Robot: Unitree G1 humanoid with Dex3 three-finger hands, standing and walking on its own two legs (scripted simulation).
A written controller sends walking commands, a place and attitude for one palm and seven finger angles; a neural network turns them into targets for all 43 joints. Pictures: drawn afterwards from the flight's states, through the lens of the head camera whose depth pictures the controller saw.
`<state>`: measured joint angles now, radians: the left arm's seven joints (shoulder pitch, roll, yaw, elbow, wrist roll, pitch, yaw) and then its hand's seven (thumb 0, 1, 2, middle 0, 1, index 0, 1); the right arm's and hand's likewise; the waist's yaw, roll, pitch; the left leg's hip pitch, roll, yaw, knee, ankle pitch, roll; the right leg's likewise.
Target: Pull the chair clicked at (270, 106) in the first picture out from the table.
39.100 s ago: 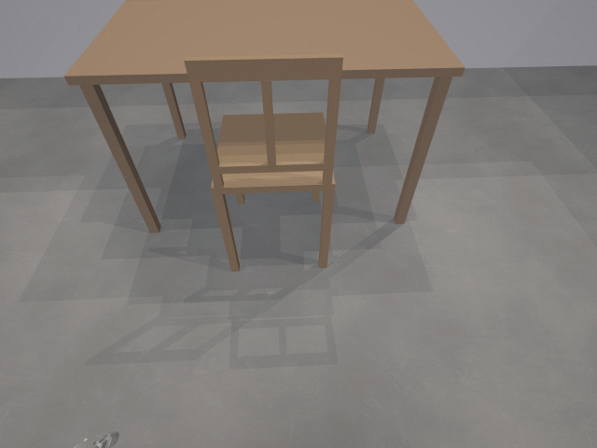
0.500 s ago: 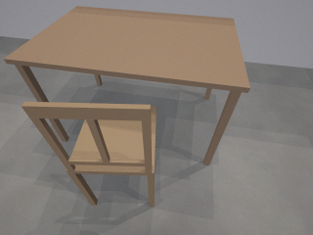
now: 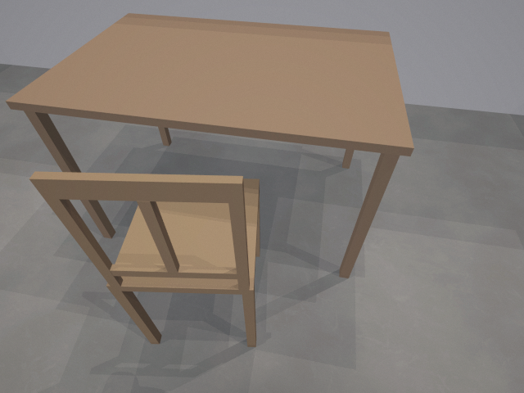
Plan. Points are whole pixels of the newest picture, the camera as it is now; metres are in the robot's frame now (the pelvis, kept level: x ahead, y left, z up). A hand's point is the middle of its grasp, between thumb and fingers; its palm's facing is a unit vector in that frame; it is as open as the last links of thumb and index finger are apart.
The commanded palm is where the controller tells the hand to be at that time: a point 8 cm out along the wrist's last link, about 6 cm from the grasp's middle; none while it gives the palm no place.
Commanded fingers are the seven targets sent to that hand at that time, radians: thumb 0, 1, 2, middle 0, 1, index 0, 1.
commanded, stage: look again from close up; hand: left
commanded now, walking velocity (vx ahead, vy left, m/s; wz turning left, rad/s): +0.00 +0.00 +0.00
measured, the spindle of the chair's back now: (161, 238) +0.44 +0.25 -0.10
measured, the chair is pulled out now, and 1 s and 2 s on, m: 0.16 0.16 0.16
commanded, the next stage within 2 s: shuffle to correct the standing spot in 0.60 s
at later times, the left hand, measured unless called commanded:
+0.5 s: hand out of the picture -0.01 +0.17 -0.17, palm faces +0.03 -0.97 -0.23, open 7.4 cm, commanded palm none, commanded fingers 0.00 0.90 0.90 -0.20 -0.30 -0.20 -0.30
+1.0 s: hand out of the picture -0.02 +0.19 -0.17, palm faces +0.09 -0.96 -0.26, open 7.4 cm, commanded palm none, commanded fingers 0.00 0.90 0.90 -0.20 -0.30 -0.20 -0.30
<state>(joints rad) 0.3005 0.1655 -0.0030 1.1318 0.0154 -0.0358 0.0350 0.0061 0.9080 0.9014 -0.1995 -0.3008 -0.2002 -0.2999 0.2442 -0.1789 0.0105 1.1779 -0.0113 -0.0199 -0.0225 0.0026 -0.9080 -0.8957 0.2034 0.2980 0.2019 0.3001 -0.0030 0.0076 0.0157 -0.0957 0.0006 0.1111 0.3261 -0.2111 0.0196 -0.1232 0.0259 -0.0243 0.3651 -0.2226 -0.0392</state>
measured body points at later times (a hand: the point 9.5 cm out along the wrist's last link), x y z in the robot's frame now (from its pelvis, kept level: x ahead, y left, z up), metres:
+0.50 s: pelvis +0.00 -0.02 +0.00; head +0.00 -0.03 +0.45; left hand -0.01 +0.22 -0.15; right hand +0.00 -0.25 -0.17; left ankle -0.02 +0.10 -0.75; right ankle -0.02 -0.09 -0.75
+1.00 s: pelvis -0.02 +0.00 +0.00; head +0.00 -0.01 +0.45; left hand -0.02 +0.24 -0.15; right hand -0.01 -0.24 -0.17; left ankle -0.03 +0.12 -0.72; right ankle -0.02 -0.09 -0.75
